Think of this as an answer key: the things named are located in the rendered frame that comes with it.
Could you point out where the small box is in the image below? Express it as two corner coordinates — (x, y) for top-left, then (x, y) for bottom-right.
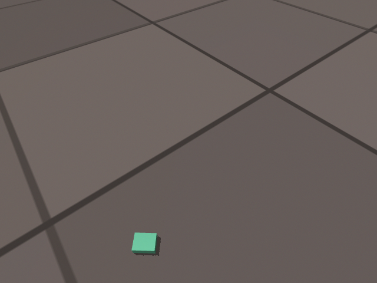
(132, 232), (158, 254)

